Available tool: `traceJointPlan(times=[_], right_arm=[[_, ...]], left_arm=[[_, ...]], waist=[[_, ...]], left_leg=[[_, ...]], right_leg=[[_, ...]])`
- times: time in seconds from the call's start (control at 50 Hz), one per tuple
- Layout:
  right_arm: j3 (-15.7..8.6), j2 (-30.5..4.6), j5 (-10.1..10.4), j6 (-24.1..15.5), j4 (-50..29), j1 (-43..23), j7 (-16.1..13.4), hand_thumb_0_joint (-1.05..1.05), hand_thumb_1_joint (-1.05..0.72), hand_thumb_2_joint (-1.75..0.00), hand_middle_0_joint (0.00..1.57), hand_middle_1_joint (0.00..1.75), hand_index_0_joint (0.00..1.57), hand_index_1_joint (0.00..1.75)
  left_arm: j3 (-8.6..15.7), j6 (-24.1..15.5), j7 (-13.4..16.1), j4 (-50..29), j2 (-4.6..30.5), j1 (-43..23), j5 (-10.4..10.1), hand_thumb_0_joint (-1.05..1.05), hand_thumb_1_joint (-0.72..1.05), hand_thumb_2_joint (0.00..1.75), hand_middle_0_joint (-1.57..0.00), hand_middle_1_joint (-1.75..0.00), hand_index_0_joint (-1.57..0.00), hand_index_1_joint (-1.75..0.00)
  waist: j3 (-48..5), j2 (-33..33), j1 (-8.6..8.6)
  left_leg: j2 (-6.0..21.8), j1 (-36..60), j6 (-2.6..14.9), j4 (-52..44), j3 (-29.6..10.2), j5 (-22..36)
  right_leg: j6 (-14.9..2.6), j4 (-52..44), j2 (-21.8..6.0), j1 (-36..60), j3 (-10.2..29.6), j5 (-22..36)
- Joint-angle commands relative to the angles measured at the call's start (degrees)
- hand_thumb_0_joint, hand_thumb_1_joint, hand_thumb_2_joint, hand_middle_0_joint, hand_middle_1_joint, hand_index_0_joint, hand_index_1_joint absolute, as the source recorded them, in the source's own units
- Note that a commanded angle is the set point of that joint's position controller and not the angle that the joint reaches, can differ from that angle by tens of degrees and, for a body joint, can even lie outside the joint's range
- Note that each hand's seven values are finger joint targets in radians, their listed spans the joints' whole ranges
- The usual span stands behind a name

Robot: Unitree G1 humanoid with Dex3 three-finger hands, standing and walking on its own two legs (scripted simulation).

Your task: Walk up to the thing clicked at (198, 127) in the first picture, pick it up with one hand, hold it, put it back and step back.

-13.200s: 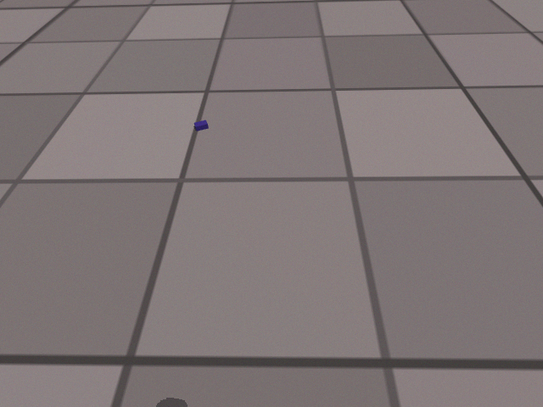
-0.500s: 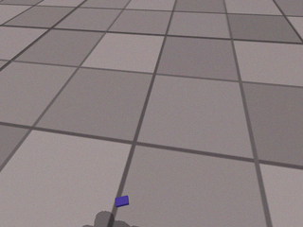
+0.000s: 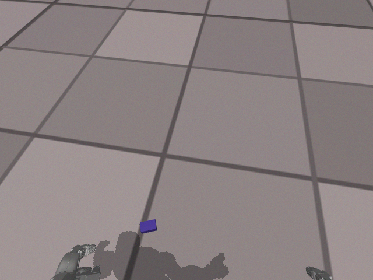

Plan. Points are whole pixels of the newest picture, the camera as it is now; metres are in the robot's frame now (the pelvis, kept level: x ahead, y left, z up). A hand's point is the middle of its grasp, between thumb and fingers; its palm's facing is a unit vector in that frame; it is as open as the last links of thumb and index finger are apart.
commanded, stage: rise first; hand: left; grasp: from above
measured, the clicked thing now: (148, 226) +0.42 +0.25 -0.75
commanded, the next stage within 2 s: none
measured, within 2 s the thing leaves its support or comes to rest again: neither
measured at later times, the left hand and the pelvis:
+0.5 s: hand out of the picture +0.13 +0.27 -0.21, palm faces -0.16 -0.86 -0.48, open 12.9 cm; pelvis -0.01 +0.01 -0.07, yaw +0 degrees
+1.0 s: hand (111, 258) +0.22 +0.29 -0.39, palm faces -0.42 -0.46 -0.78, open 12.5 cm; pelvis -0.05 +0.00 -0.24, yaw +0 degrees
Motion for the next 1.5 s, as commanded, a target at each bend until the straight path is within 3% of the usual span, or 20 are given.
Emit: traceJointPlan(times=[0.0, 0.1, 0.2, 0.26, 0.32, 0.44, 0.5, 0.54, 0.58, 0.66, 0.82, 0.86, 0.92, 1.08, 1.1, 1.18, 1.22, 1.42, 1.44, 1.48], right_arm=[[-4.3, -8.8, 0.2, -1.4, -10.1, 2.6, -0.7, 0.0, -0.9, -0.9, 0.2, 0.3, 0.2, 0.3], [-4.0, -8.2, 0.2, -2.2, -15.1, 0.6, -0.1, 0.0, -0.91, -0.9, 0.2, 0.3, 0.2, 0.3], [-4.4, -7.3, -0.3, -3.8, -17.5, 2.5, 0.3, 0.0, -0.92, -0.9, 0.2, 0.3, 0.2, 0.3], [-4.6, -6.9, -0.3, -4.8, -19.6, 2.5, 0.0, 0.0, -0.96, -0.91, 0.2, 0.3, 0.2, 0.3], [-4.8, -7.0, -0.6, -5.3, -20.5, 2.1, -0.3, 0.0, -0.96, -0.91, 0.2, 0.3, 0.2, 0.3], [-4.6, -6.8, -0.9, -6.4, -21.9, 1.8, -0.3, 0.0, -0.98, -0.92, 0.2, 0.3, 0.2, 0.3], [-4.4, -6.7, -0.9, -7.1, -23.3, 0.8, -0.3, 0.0, -0.98, -0.92, 0.2, 0.3, 0.2, 0.3], [-4.2, -6.7, -0.8, -7.7, -23.4, 0.2, -0.4, 0.0, -0.99, -0.92, 0.2, 0.3, 0.2, 0.3], [-3.9, -6.7, -0.8, -8.3, -23.2, -0.2, -0.4, 0.0, -0.99, -0.92, 0.2, 0.3, 0.2, 0.3], [-4.1, -7.6, -1.0, -10.0, -21.9, -1.0, 0.3, 0.0, -0.96, -0.91, 0.2, 0.3, 0.2, 0.3], [-5.3, -9.8, -0.9, -11.4, -18.1, -2.1, 1.6, 0.0, -0.93, -0.91, 0.2, 0.3, 0.2, 0.3], [-5.5, -10.1, -0.8, -10.9, -16.5, -1.6, 2.0, 0.0, -0.94, -0.91, 0.2, 0.3, 0.2, 0.3], [-5.7, -10.2, -1.2, -10.1, -14.4, -1.2, 2.6, 0.0, -0.93, -0.91, 0.2, 0.3, 0.2, 0.3], [-6.4, -10.3, -2.9, -7.3, -11.2, 1.1, 4.5, 0.0, -0.88, -0.89, 0.2, 0.3, 0.2, 0.3], [-6.3, -10.4, -3.1, -7.0, -10.9, 1.0, 4.6, 0.0, -0.88, -0.9, 0.2, 0.3, 0.2, 0.3], [-6.3, -10.1, -4.2, -5.6, -9.7, 1.7, 5.3, 0.0, -0.89, -0.9, 0.2, 0.3, 0.2, 0.3], [-6.1, -10.3, -4.7, -4.9, -8.8, 1.8, 5.4, 0.0, -0.89, -0.9, 0.2, 0.3, 0.2, 0.3], [-4.7, -11.0, -6.7, -2.6, -6.3, 1.9, 5.7, 0.0, -0.89, -0.9, 0.2, 0.3, 0.2, 0.3], [-4.5, -10.9, -7.0, -2.6, -6.1, 2.3, 5.8, 0.0, -0.89, -0.9, 0.2, 0.3, 0.2, 0.3], [-4.2, -11.3, -7.3, -2.5, -5.4, 3.1, 5.9, 0.0, -0.89, -0.9, 0.2, 0.3, 0.2, 0.3]], left_arm=[[3.9, 2.1, 0.5, -7.0, 11.8, 5.9, 3.7, 0.0, -0.06, 0.82, -0.24, -0.88, -0.25, -0.87], [2.8, 7.0, 1.6, -12.5, 10.0, 3.3, 5.8, 0.0, -0.38, 0.82, -0.26, -0.89, -0.26, -0.89], [4.3, 6.9, 2.3, -21.9, 10.7, 5.4, 7.4, 0.0, -0.39, 0.8, -0.3, -0.87, -0.29, -0.87], [3.4, 6.9, 2.3, -27.2, 8.9, 8.6, 8.7, 0.0, -0.42, 0.79, -0.33, -0.86, -0.32, -0.87], [4.6, 7.8, 2.8, -32.4, 10.2, 11.6, 10.1, 0.0, -0.39, 0.76, -0.36, -0.82, -0.35, -0.83], [3.2, 10.2, 3.1, -39.1, 8.5, 16.8, 11.9, 0.0, -0.35, 0.72, -0.38, -0.8, -0.38, -0.81], [3.6, 11.3, 3.4, -42.1, 9.0, 18.0, 12.4, 0.0, -0.34, 0.71, -0.38, -0.82, -0.38, -0.81], [3.2, 11.2, 3.5, -42.5, 9.7, 13.7, 13.5, 0.0, -0.36, 0.72, -0.37, -0.83, -0.38, -0.82], [2.5, 10.6, 3.7, -39.6, 9.6, 11.3, 15.5, 0.0, -0.35, 0.7, -0.38, -0.84, -0.38, -0.83], [2.8, 6.8, 4.5, -35.1, 11.2, 5.1, 20.5, 0.0, -0.33, 0.72, -0.36, -0.84, -0.36, -0.83], [2.9, -0.7, 9.1, -29.6, 16.2, -6.5, 31.8, 0.0, -0.29, 0.75, -0.35, -0.82, -0.35, -0.82], [3.9, -1.4, 10.8, -27.1, 18.3, -8.1, 34.3, 0.0, -0.29, 0.74, -0.36, -0.84, -0.36, -0.83], [3.2, -2.3, 12.8, -23.1, 19.1, -15.2, 37.6, 0.0, -0.29, 0.75, -0.36, -0.82, -0.36, -0.83], [3.5, -5.9, 17.5, -12.8, 25.4, -32.0, 46.8, 0.0, -0.14, 0.68, -0.4, -0.74, -0.41, -0.73], [4.2, -6.4, 18.2, -11.4, 27.4, -34.0, 48.2, 0.0, -0.13, 0.67, -0.41, -0.73, -0.42, -0.72], [3.8, -7.9, 20.7, -7.7, 28.9, -41.4, 52.2, 0.0, -0.11, 0.65, -0.43, -0.7, -0.44, -0.69], [3.7, -8.0, 21.8, -4.5, 29.3, -41.6, 54.1, 0.0, -0.1, 0.64, -0.43, -0.7, -0.44, -0.69], [3.1, -9.5, 25.8, 3.8, 33.5, -52.1, 62.0, 0.0, -0.16, 0.7, -0.4, -0.69, -0.4, -0.68], [2.4, -9.6, 26.2, 4.1, 32.5, -53.6, 62.3, 0.0, -0.17, 0.72, -0.4, -0.68, -0.4, -0.68], [3.4, -9.8, 27.0, 5.5, 34.4, -55.0, 63.3, 0.0, -0.18, 0.72, -0.38, -0.71, -0.38, -0.7]], waist=[[-15.2, 2.6, 2.07], [-11.3, 0.7, 0.39], [-14.1, 2.0, 0.21], [-18.1, 2.6, -0.8], [-19.4, 4.5, -0.22], [-20.7, 5.4, -0.85], [-21.3, 5.3, -1.04], [-19.9, 4.4, -2.08], [-19.8, 3.1, -2.76], [-22.5, 3.5, -2.22], [-34.1, 7.7, -0.86], [-38.0, 6.7, -0.08], [-40.3, 5.9, -0.17], [-46.5, 0.6, -1.21], [-46.5, 1.6, -0.92], [-47.3, 2.6, -2.1], [-46.3, 3.6, -2.29], [-40.5, 10.2, -5.14], [-40.2, 11.3, -5.77], [-41.8, 11.5, -5.83]], left_leg=[[-2.2, 0.9, 0.43, 1.2, 0.8, 13.9], [-1.1, -4.8, 0.52, 5.9, 0.0, 7.0], [-0.6, -11.1, 0.5, 12.7, -0.5, 3.5], [-0.4, -11.9, 0.64, 17.0, -0.6, 6.3], [0.2, -13.2, 0.32, 19.4, -1.4, 7.2], [1.1, -17.1, -0.07, 22.7, -3.2, 5.0], [0.9, -19.9, 0.16, 25.1, -3.3, 2.6], [0.6, -24.0, 0.48, 27.6, -3.0, -0.7], [0.3, -27.8, 0.73, 30.8, -2.6, -2.7], [-0.4, -35.5, 0.67, 38.1, -2.1, -6.0], [-0.6, -44.6, -0.07, 49.8, -3.7, -7.5], [-0.8, -46.6, 0.34, 54.0, -3.1, -3.2], [-1.0, -51.8, 0.64, 59.2, -2.8, -2.6], [-1.6, -67.9, 1.88, 71.4, 0.2, -10.3], [-1.7, -69.3, 1.86, 72.2, 0.3, -11.4], [-1.4, -71.5, 2.05, 75.1, 0.2, -14.3], [-1.2, -72.0, 2.07, 76.2, -0.1, -15.9], [-0.9, -74.7, 1.6, 78.5, -2.8, -22.9], [-0.8, -75.0, 1.66, 79.3, -2.7, -22.8], [-0.7, -75.0, 1.63, 80.6, -3.1, -21.1]], right_leg=[[-1.23, 0.4, 0.3, 5.3, 0.1, 14.3], [-1.25, 4.6, 1.3, -4.6, -1.0, 5.3], [-1.08, 11.7, 1.2, -10.6, -0.9, 1.9], [-1.01, 15.8, 1.0, -13.3, -0.5, 4.6], [-1.29, 19.1, 1.3, -17.1, -0.8, 3.7], [-1.34, 24.2, 1.4, -22.9, -1.3, 0.7], [-1.35, 26.1, 1.4, -25.7, -1.1, -1.0], [-1.27, 27.6, 1.2, -28.3, -0.9, -2.8], [-1.28, 30.4, 1.3, -31.6, -0.9, -4.2], [-1.46, 38.1, 1.1, -40.1, -0.6, -7.1], [-1.98, 52.8, 1.1, -56.3, -0.6, -8.9], [-2.01, 55.6, 1.2, -57.5, -0.8, -6.0], [-1.9, 59.6, 1.2, -61.3, -1.0, -5.4], [-1.02, 64.7, 1.5, -62.5, -0.3, -9.7], [-1.05, 65.6, 1.5, -63.6, -0.4, -11.1], [-1.22, 68.1, 1.9, -67.4, -1.1, -14.5], [-1.39, 69.7, 2.2, -70.5, -2.0, -16.4], [-2.5, 77.6, 2.3, -84.8, -5.4, -21.9], [-2.37, 78.1, 2.1, -85.5, -5.3, -21.4], [-2.31, 79.7, 2.1, -86.3, -5.8, -19.8]])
